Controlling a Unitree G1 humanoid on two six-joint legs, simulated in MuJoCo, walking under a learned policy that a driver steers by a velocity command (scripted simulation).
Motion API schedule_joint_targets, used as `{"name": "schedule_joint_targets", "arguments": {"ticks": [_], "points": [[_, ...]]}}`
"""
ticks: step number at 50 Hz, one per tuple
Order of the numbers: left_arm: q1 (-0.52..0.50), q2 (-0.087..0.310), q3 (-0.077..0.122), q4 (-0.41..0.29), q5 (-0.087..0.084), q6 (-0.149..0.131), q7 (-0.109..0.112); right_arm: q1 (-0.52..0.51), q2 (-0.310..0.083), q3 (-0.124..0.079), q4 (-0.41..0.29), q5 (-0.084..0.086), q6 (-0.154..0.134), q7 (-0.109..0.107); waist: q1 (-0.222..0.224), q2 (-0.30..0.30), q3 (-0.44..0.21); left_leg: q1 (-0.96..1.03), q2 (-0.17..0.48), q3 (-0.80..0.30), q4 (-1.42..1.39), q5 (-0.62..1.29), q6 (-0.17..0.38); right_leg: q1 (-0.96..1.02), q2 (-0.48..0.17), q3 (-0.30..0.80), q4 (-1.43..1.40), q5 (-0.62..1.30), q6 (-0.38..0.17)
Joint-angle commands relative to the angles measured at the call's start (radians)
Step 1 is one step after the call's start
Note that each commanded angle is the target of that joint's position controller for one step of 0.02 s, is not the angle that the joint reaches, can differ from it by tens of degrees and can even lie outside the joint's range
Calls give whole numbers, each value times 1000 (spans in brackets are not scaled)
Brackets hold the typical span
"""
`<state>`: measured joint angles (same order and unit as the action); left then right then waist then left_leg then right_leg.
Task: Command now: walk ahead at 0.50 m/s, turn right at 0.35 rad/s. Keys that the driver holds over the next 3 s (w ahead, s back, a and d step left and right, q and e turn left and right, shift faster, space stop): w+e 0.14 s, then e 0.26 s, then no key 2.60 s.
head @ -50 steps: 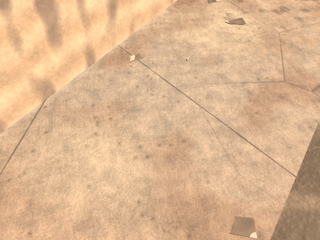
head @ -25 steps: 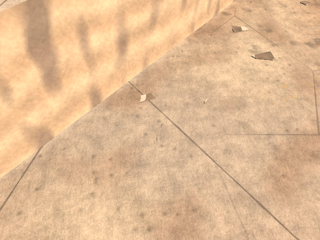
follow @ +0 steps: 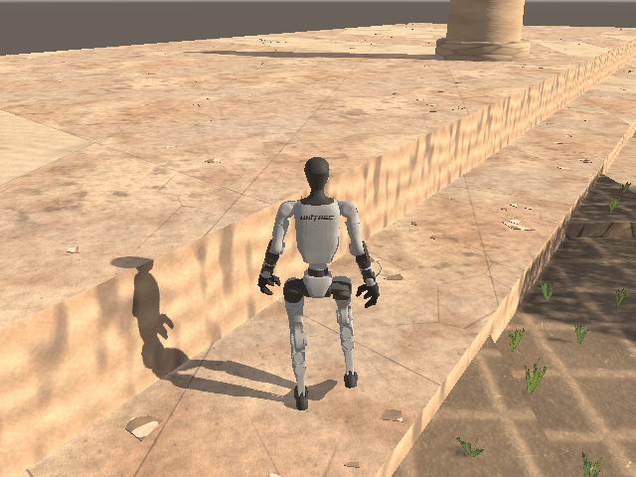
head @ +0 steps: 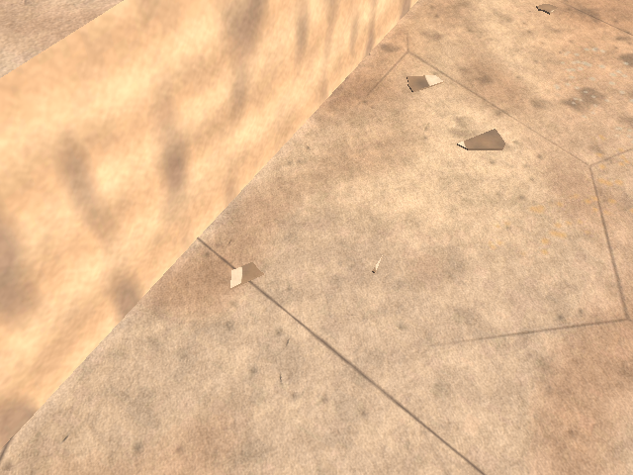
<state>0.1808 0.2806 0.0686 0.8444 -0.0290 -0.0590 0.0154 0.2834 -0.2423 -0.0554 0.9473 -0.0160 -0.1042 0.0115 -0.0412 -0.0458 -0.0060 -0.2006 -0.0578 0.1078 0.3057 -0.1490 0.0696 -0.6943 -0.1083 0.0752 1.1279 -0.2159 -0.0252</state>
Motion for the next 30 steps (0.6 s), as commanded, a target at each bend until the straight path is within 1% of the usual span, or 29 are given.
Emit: {"name": "schedule_joint_targets", "arguments": {"ticks": [1, 4, 7, 8, 9, 10, 11, 12, 13, 14, 15, 16, 17, 18, 19, 20, 21, 22, 23, 25, 26, 28, 30], "points": [[26, 31, 8, -46, 7, 5, -4, -63, -137, -29, -58, -1, -19, -15, 43, 81, 4, 6, 298, -141, -188, 193, 146, -34, -38, 47, -115, 156, 13], [-69, 17, 1, -77, 9, -2, -21, -49, -152, -31, -53, 5, -14, -23, 11, 82, 25, 31, 271, -40, -193, 214, 106, 11, -18, -15, -321, 302, 6], [-169, 4, -8, -119, 8, -1, -39, 10, -170, -37, -32, 14, -1, -28, -33, 76, 54, 139, 301, 0, -172, 216, 93, -8, -5, -58, -432, 309, -7], [-195, 6, -8, -136, 11, 0, -45, 12, -172, -38, -29, 17, 9, -31, -37, 73, 73, 176, 307, 18, -138, 289, 84, -20, 4, -72, -468, 286, -14], [-210, 10, -6, -153, 15, 0, -51, 12, -177, -40, -28, 19, 21, -35, -36, 80, 76, 209, 314, 33, -93, 393, 73, -16, 20, -97, -495, 250, -20], [-207, 18, -1, -167, 18, 0, -58, 7, -187, -43, -30, 23, 32, -39, -26, 99, 63, 235, 320, 46, -38, 520, 59, 11, 41, -122, -511, 204, -31], [-177, 35, 7, -173, 20, -1, -64, -6, -201, -48, -38, 28, 41, -46, -5, 127, 33, 255, 320, 56, 33, 678, 42, 65, 74, -149, -520, 154, -45], [-111, 57, 19, -165, 22, -1, -69, -24, -215, -52, -48, 35, 50, -53, 32, 152, -10, 260, 314, 65, 130, 811, 24, 150, 113, -175, -529, 115, -62], [21, 94, 41, -133, 21, -4, -70, -48, -220, -55, -59, 41, 58, -60, 101, 145, -70, 239, 285, 82, 291, 838, -3, 300, 153, -186, -602, 161, -87], [145, 163, 71, -105, 23, -2, -53, -38, -208, -51, -70, 34, 56, -60, 158, 88, -140, 113, 227, 95, 526, 655, -57, 527, 137, -117, -672, 357, -128], [180, 266, 87, -102, 29, 8, -27, 26, -91, -17, -106, -29, 41, -48, 89, -163, -244, -225, 117, 83, 869, -215, -113, 856, -103, 185, -545, 877, -223], [165, 282, 79, -151, 42, 4, -33, 86, -92, 1, -133, -6, 12, -27, 74, -227, -468, -475, -25, -116, 1165, -580, -145, 1099, -308, 622, -638, 898, -459], [151, 221, 67, -176, 44, 12, -34, -2, -168, -19, -135, 27, -2, -16, 130, -68, -471, -511, 45, -222, 1193, -495, -125, 1044, -244, 512, -670, 822, -406], [80, 169, 55, -187, 29, 13, -31, -78, -162, -16, -165, 39, -1, -20, 115, -22, -348, -553, 82, -203, 1130, -400, -112, 926, -192, 382, -677, 742, -351], [27, 140, 48, -195, 15, 17, -27, -96, -150, -17, -156, 22, 11, -35, 81, 68, -241, -533, 118, -191, 1055, -342, -120, 764, -145, 308, -705, 688, -308], [-5, 125, 43, -202, 14, 21, -22, -100, -164, -25, -165, 9, 29, -47, 52, 62, -192, -480, 135, -193, 997, -311, -125, 630, -121, 278, -735, 641, -296], [-23, 118, 39, -209, 28, 25, -20, -84, -167, -30, -169, 10, 47, -49, 23, 39, -171, -416, 143, -191, 966, -300, -125, 533, -111, 257, -759, 620, -291], [-32, 117, 38, -211, 38, 24, -20, -63, -152, -29, -171, 10, 59, -51, 6, 22, -164, -381, 141, -183, 924, -297, -127, 476, -102, 236, -769, 637, -290], [-32, 124, 40, -212, 41, 22, -18, -50, -134, -25, -170, 11, 65, -55, -1, 7, -164, -360, 136, -171, 873, -283, -131, 441, -91, 205, -771, 675, -286], [-20, 135, 42, -208, 40, 22, -10, -59, -114, -20, -174, 5, 72, -62, 2, -11, -181, -347, 128, -164, 775, -230, -142, 427, -78, 170, -766, 698, -275], [-21, 136, 42, -207, 38, 27, -5, -67, -109, -18, -176, 4, 75, -63, 5, -18, -192, -336, 128, -165, 733, -193, -145, 425, -71, 159, -765, 664, -265], [-35, 129, 37, -209, 37, 39, 2, -94, -107, -16, -182, 8, 83, -63, 15, -36, -192, -302, 128, -164, 653, -125, -149, 405, -52, 143, -775, 523, -241], [-43, 118, 31, -206, 40, 48, 5, -129, -109, -17, -192, 13, 90, -61, 28, -57, -166, -264, 127, -164, 573, -93, -148, 377, -42, 149, -792, 348, -223]]}}
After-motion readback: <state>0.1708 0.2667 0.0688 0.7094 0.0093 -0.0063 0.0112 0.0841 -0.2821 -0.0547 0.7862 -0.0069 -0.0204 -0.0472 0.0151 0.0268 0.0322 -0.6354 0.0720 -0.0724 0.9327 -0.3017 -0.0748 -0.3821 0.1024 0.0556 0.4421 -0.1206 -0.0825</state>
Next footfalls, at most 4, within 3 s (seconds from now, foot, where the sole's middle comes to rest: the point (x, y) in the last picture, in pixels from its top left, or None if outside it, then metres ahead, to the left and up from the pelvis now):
0.28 right None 0.33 -0.17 -0.78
0.74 left None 0.40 0.05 -0.78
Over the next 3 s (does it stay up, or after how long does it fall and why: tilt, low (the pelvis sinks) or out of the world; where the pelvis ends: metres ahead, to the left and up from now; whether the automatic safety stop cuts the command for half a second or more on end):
stays up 0.32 -0.04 -0.01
